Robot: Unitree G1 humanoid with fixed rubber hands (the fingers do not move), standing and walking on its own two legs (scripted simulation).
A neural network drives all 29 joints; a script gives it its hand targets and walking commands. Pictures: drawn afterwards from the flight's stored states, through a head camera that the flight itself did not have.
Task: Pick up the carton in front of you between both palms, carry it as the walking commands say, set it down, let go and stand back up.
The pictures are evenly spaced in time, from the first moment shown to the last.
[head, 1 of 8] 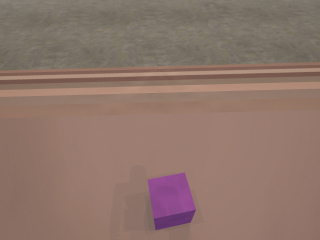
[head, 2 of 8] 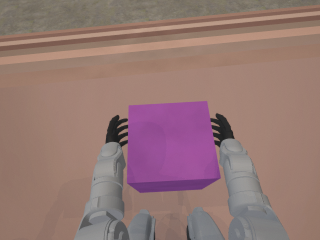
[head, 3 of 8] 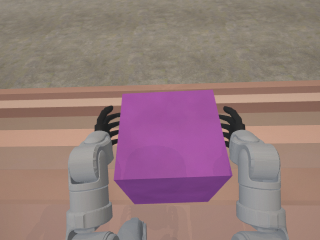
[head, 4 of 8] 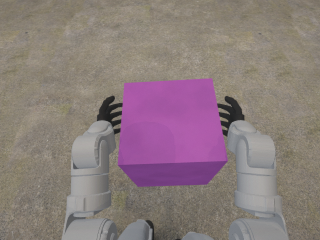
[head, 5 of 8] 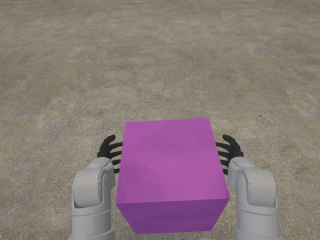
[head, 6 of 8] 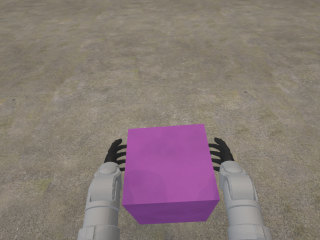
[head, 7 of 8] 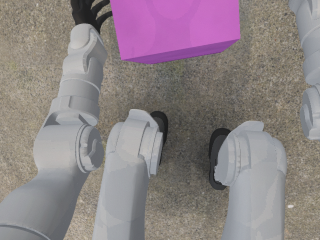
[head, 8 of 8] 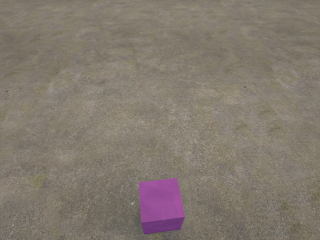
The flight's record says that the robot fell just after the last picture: no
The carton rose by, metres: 0.69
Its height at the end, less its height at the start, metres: -1.24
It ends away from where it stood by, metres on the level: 6.61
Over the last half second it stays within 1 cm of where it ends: yes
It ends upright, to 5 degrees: yes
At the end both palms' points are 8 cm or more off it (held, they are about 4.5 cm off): yes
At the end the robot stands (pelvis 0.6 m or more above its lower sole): yes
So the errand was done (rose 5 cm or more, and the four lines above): yes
